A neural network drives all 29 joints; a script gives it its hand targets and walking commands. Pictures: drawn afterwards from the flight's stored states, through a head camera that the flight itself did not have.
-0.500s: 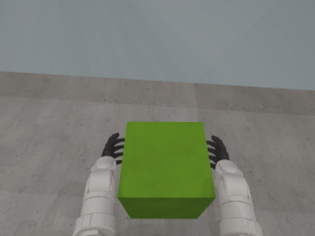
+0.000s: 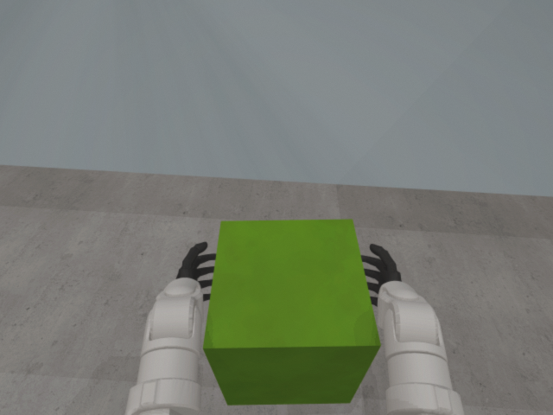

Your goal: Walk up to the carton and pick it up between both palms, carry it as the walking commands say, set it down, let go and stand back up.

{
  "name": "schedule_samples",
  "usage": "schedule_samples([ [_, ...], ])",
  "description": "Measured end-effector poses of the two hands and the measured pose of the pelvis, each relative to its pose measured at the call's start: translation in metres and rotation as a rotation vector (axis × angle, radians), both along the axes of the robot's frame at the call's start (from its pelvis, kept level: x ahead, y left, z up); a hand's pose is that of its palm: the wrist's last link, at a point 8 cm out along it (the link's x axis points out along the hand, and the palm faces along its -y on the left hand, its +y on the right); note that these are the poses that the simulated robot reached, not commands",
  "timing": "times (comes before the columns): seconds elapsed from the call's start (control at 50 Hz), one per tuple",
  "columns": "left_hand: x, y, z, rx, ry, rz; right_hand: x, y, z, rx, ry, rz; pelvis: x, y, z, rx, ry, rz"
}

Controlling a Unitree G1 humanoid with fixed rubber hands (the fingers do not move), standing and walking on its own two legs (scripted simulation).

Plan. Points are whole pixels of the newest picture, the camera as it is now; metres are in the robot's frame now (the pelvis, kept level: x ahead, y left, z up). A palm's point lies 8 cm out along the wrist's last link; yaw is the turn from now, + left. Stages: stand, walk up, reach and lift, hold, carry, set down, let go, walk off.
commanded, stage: reach and lift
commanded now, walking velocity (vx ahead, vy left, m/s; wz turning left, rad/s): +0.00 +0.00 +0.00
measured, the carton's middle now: (287, 315) +0.30 +0.00 -0.02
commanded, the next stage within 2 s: hold in 0.76 s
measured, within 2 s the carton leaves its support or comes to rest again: neither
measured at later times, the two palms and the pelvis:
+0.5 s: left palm (186, 288) +0.29 +0.15 +0.05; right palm (385, 292) +0.30 -0.15 +0.05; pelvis +0.01 +0.00 +0.00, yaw +0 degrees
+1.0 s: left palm (186, 295) +0.28 +0.15 +0.05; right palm (388, 299) +0.28 -0.15 +0.05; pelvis +0.00 +0.00 +0.00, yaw +0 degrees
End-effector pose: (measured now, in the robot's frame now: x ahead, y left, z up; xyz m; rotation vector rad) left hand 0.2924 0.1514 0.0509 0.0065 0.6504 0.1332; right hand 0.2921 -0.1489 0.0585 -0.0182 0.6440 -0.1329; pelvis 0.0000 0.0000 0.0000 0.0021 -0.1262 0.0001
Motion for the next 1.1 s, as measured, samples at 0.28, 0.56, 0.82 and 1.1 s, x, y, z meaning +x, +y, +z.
schedule_samples([
  [0.28, 0.000, 0.004, -0.001, 0.011, 0.006, 0.005, 0.002, 0.004, -0.004, 0.001, 0.006, 0.012, 0.000, 0.003, -0.001, -0.001, 0.004, 0.000],
  [0.56, 0.001, 0.002, -0.001, 0.027, 0.008, -0.007, 0.002, 0.002, -0.004, -0.013, 0.008, 0.021, 0.006, 0.002, 0.001, -0.001, 0.008, 0.001],
  [0.82, -0.007, 0.001, -0.001, 0.035, 0.012, -0.012, -0.006, 0.001, -0.005, -0.020, 0.012, 0.026, 0.004, 0.000, 0.001, -0.001, -0.001, 0.002],
  [1.1, -0.012, 0.002, -0.001, 0.028, 0.011, -0.005, -0.010, 0.002, -0.005, -0.016, 0.011, 0.025, -0.003, 0.001, -0.001, -0.001, -0.006, 0.002],
])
